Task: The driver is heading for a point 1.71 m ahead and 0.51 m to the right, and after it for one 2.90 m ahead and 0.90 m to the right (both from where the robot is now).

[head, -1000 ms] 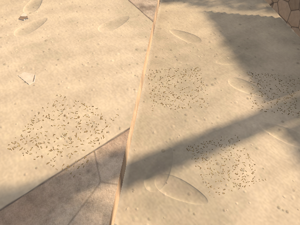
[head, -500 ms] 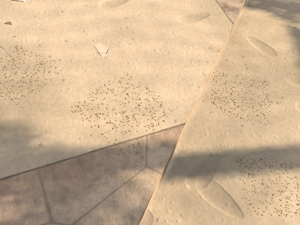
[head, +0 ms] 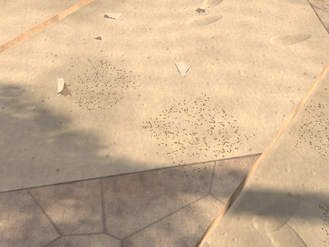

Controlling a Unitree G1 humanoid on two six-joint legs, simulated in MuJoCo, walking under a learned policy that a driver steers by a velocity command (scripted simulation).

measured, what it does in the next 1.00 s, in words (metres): walks ahead: left foot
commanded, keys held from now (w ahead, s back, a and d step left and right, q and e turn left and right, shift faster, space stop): no key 0.24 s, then w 0.64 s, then w+e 0.12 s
